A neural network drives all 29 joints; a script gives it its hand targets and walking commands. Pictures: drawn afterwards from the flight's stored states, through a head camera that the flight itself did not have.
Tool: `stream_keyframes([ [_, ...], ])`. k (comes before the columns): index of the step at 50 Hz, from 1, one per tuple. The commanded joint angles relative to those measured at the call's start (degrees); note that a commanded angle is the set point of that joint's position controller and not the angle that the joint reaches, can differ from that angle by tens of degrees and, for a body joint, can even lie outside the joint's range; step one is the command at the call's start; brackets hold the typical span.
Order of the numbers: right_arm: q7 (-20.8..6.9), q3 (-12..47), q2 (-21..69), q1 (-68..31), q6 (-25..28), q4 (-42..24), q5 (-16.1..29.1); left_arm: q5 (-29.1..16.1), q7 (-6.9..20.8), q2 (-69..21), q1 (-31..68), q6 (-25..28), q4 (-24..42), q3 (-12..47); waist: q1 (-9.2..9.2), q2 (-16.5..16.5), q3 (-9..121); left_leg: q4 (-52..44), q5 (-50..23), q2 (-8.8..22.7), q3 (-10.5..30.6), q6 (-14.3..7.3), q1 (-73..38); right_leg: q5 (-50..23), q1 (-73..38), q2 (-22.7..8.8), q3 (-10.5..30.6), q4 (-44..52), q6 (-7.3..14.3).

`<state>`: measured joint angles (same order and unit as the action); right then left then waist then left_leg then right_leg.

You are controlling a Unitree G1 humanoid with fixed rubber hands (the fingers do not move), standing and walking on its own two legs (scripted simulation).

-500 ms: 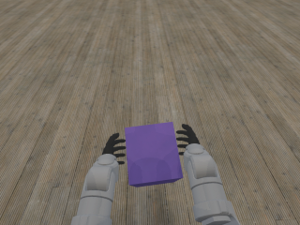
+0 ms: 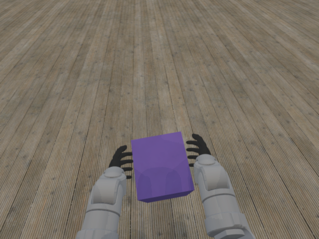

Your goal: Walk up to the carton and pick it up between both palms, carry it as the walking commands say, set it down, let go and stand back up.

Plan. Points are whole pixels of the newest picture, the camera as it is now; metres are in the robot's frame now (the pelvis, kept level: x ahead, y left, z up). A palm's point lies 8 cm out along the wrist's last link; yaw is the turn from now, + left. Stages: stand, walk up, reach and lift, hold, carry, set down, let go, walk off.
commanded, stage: carry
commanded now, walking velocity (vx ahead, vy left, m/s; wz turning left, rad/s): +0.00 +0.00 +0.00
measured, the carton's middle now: (162, 171) +0.37 +0.01 -0.08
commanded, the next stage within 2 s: none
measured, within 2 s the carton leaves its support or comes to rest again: neither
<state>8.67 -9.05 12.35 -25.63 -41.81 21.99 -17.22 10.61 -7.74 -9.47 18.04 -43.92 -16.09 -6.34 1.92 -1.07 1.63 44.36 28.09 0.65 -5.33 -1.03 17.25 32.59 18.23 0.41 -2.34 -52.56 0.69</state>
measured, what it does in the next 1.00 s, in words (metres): walks ahead: right foot, then left foot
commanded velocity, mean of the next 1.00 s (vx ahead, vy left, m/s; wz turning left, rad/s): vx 0.00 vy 0.00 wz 0.00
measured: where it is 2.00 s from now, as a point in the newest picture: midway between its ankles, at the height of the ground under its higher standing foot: (164, 164)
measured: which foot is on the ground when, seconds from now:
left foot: down 0.00-0.06, up 0.08-0.22, down 0.24-0.48, up 0.50-0.76, down 0.78-1.00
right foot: up 0.00-0.00, down 0.02-0.26, up 0.28-0.44, down 0.46-0.78, up 0.80-1.00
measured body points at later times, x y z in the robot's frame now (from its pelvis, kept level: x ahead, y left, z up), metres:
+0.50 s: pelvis +0.27 -0.01 -0.03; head +0.30 -0.04 +0.42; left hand +0.60 +0.09 +0.00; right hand +0.61 -0.14 +0.00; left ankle +0.11 +0.09 -0.68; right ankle +0.30 -0.07 -0.71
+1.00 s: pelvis +0.57 -0.01 -0.01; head +0.62 -0.03 +0.44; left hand +0.90 +0.10 +0.01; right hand +0.91 -0.13 +0.01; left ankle +0.60 +0.05 -0.71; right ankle +0.58 -0.12 -0.69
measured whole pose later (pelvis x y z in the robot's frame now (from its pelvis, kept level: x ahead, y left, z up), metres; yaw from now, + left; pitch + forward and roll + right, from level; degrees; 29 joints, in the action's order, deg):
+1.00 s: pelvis +0.57 -0.01 -0.01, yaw +0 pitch +0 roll +3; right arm 9.9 -8.7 11.7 -23.9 -44.1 13.6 -15.0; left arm 10.1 -7.5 -10.4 20.8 -44.6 -12.9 -6.0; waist -0.8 -0.5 -5.2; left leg 45.3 22.1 -3.4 -11.0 -6.8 24.0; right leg 27.6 28.8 -1.2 2.5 -57.9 1.1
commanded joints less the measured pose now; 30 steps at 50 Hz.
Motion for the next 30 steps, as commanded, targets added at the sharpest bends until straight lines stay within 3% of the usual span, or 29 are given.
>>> stream_keyframes([
  [1,-15.67,29.61,64.72,-21.49,2.39,-5.31,16.21,-21.93,17.63,-64.81,47.92,6.92,15.73,37.8,-3.65,-3.38,25.84,-3.5,-86.0,12.05,11.94,-8.38,-27.73,-13.7,6.09,-0.49,-0.77,18.98,1.84],
  [2,-15.58,31.24,65.08,-24.29,2.23,-7.51,17.05,-17.81,17.73,-66.68,37.96,6.31,8.87,34.68,-2.09,5.64,28.64,1.42,-71.27,10.89,6.7,-5.49,-17.8,-37.11,-10.56,-3.32,2.93,27.9,2.02],
  [3,-15.12,32.39,62.79,-29.74,3.21,-11.26,17.62,-18.62,17.75,-66.06,39.01,7.04,8.8,34.72,-1.42,14.03,33.34,14.66,-37.02,5.07,0.9,-1.09,3.91,-88.52,-34.65,-11.93,12.03,18.78,5.05],
  [4,-15.77,34.55,66.86,-29.77,2.09,-11.39,19.01,-18.64,17.09,-67.89,43.42,7.26,11.58,34.36,-2.79,25.56,28.97,15.12,3.61,-2.03,1.71,0.14,13.08,-117.9,-37.36,-19.21,19.41,18.56,8.99],
  [5,-16.74,35.82,68.45,-29.22,0.91,-11.58,20.87,-15.92,17.05,-68.27,36.32,6.24,10.04,32.51,-2.0,23.25,30.16,12.56,6.43,-1.95,5.1,-0.87,15.61,-116.54,-41.86,-19.19,19.72,18.21,13.75],
  [6,-17.47,33.76,65.27,-26.61,0.99,-4.47,19.89,-16.35,16.65,-65.1,38.26,6.25,9.0,33.0,-0.85,16.27,20.37,12.03,5.97,-3.61,0.39,-0.23,25.21,-117.85,-44.24,-16.01,17.67,18.33,10.02],
  [7,-17.75,34.45,66.04,-29.29,1.58,-8.39,21.96,-15.16,15.49,-63.13,41.13,6.38,13.35,32.09,-0.5,12.14,17.85,11.38,3.98,-3.35,1.19,-0.73,26.05,-112.45,-42.61,-16.55,17.15,18.18,8.86],
  [8,-18.57,36.11,67.9,-30.22,1.28,-10.17,24.18,-13.71,14.93,-64.55,38.11,5.68,13.25,32.33,-0.17,11.43,17.16,9.13,1.87,-4.27,-1.87,-0.09,28.14,-111.36,-44.36,-14.59,15.8,16.75,6.9],
  [9,-18.48,34.02,66.6,-27.13,0.39,-5.21,22.33,-14.0,15.27,-65.67,39.48,5.65,12.69,31.55,-0.64,13.13,16.62,14.11,1.07,-3.67,-1.0,-1.08,30.55,-107.11,-43.15,-13.51,14.36,17.36,5.71],
  [10,-18.82,33.07,67.3,-25.38,-0.21,-5.85,22.89,-14.57,14.81,-64.17,41.7,5.38,17.01,32.37,-0.85,6.45,19.8,6.36,-4.44,-2.35,-0.12,-1.52,23.55,-101.12,-41.55,-16.42,11.44,16.96,6.14],
  [12,-18.72,32.27,65.22,-24.07,-0.78,-4.63,21.76,-12.85,14.99,-61.02,33.09,4.13,9.31,30.13,-1.65,7.16,21.05,-6.52,-11.34,-5.2,-2.63,-3.53,8.43,-113.56,-31.62,-13.05,6.12,8.8,0.93],
  [13,-18.1,30.1,64.69,-23.79,-1.14,-1.82,20.82,-13.63,14.65,-60.49,39.74,3.89,11.41,29.46,-4.0,2.92,26.77,-12.16,-36.1,-1.74,4.16,-6.1,-7.51,-101.31,-21.4,-10.24,1.08,-2.95,-0.94],
  [14,-18.04,29.51,67.47,-18.16,-0.99,0.96,20.9,-16.13,14.33,-60.65,46.41,4.2,16.17,31.91,-5.8,-8.98,31.55,-8.16,-84.71,8.59,15.68,-13.26,-23.26,-67.62,-6.77,-3.11,-2.87,-19.01,-5.43],
  [15,-17.18,25.9,64.13,-15.91,-0.12,3.82,18.73,-17.31,14.95,-59.9,47.09,3.89,13.68,33.36,-5.33,-20.15,26.58,-7.5,-112.53,14.3,27.03,-21.02,-34.95,-14.52,14.67,4.69,-1.6,-28.93,-6.79],
  [16,-17.09,27.64,65.29,-18.65,0.44,1.55,19.56,-17.53,15.16,-63.01,45.58,3.9,13.36,34.55,-5.45,-23.89,25.78,-8.64,-116.36,17.06,28.68,-22.79,-44.51,12.11,26.91,5.99,0.28,-32.58,-4.92],
  [17,-16.91,30.28,64.42,-20.02,1.24,-4.7,20.12,-17.26,15.76,-63.69,39.4,4.38,9.6,34.16,-6.82,-18.45,17.77,-10.5,-109.62,15.22,28.5,-18.8,-46.68,17.98,39.94,4.94,-0.46,-32.95,-2.65],
  [18,-16.29,31.85,63.92,-25.87,2.22,-10.04,20.81,-20.56,15.55,-65.72,50.56,5.58,14.77,36.53,-7.34,-11.2,14.87,-9.36,-106.6,15.28,29.65,-15.83,-43.14,18.35,41.61,4.09,-0.76,-30.1,-0.6],
  [19,-15.81,35.17,69.04,-23.16,1.27,-11.52,22.39,-19.8,15.92,-67.01,48.35,5.82,16.52,37.25,-9.49,-10.65,8.12,-6.85,-102.75,13.66,31.85,-13.06,-47.02,29.16,53.02,3.4,1.84,-23.95,-0.97],
  [20,-16.02,34.12,66.09,-24.57,0.36,-10.97,20.66,-21.16,16.12,-65.68,47.81,5.98,16.28,36.78,-6.75,0.11,14.45,-7.84,-94.08,16.79,28.03,-13.73,-43.01,19.76,45.0,0.06,1.59,-24.26,2.33],
  [21,-15.83,34.49,64.3,-21.74,0.01,-11.71,20.34,-19.59,15.75,-63.3,41.57,5.56,14.89,34.79,-5.37,4.35,15.42,-5.64,-87.71,14.19,20.11,-10.86,-40.37,7.89,36.33,0.35,-1.15,-6.03,2.06],
  [22,-15.3,36.08,64.12,-26.43,0.57,-16.0,20.66,-21.33,15.24,-64.51,39.72,5.4,15.26,36.39,-1.75,1.04,26.8,3.9,-88.52,12.32,12.69,-6.86,-31.63,-3.66,13.3,-0.46,4.06,12.03,2.01],
  [23,-15.43,38.53,63.23,-25.7,0.2,-15.91,23.6,-19.17,14.55,-63.31,32.29,4.95,13.58,34.82,0.05,3.16,27.67,10.45,-82.19,9.65,3.96,-3.69,-21.52,-26.25,-5.32,2.68,-2.47,25.24,-0.06],
  [24,-15.14,36.2,59.91,-27.26,0.85,-13.08,22.73,-15.56,14.5,-59.49,31.9,5.47,10.69,28.35,1.23,8.63,29.69,24.13,-48.23,4.97,1.91,0.51,-5.66,-64.08,-23.11,-3.13,7.72,24.58,0.65],
  [25,-15.61,37.73,61.85,-29.45,1.47,-12.23,23.26,-15.97,14.21,-58.33,36.55,6.93,11.23,28.8,-2.34,23.94,32.03,37.2,5.66,-5.85,1.02,3.14,8.59,-111.66,-34.41,-20.04,30.87,23.36,10.58],
  [26,-16.35,36.68,62.36,-32.62,0.67,-11.75,24.26,-15.11,13.83,-60.62,37.84,6.37,11.09,27.53,-0.93,19.6,32.72,40.98,3.61,-7.35,10.74,0.79,11.08,-113.81,-35.68,-18.81,34.3,20.36,17.74],
  [27,-17.43,38.31,67.09,-25.97,-0.8,-10.65,25.76,-14.23,13.88,-60.58,33.92,5.67,13.96,26.82,0.63,18.59,29.23,44.19,5.15,-7.48,12.83,0.87,17.64,-106.27,-37.61,-17.21,31.94,20.11,16.35],
  [28,-17.18,36.8,61.26,-31.28,1.13,-14.53,26.26,-14.76,13.57,-58.13,35.69,5.86,12.42,26.27,1.08,10.5,20.89,43.15,9.0,-6.34,11.75,1.34,27.75,-102.97,-37.75,-16.73,31.86,17.61,13.75],
  [29,-17.13,38.28,64.26,-30.93,1.3,-14.01,25.88,-13.19,13.92,-60.23,33.0,6.11,11.62,27.24,1.14,9.9,19.83,43.81,9.14,-5.11,11.0,0.59,33.44,-102.57,-40.26,-15.81,30.78,16.3,11.25],
  [30,-17.33,36.24,64.51,-29.45,1.27,-13.23,25.04,-14.21,14.3,-64.64,35.84,5.92,12.01,28.06,1.0,10.62,20.38,43.51,9.15,-3.9,9.0,0.44,41.61,-98.43,-46.16,-13.6,26.44,14.96,11.03],
])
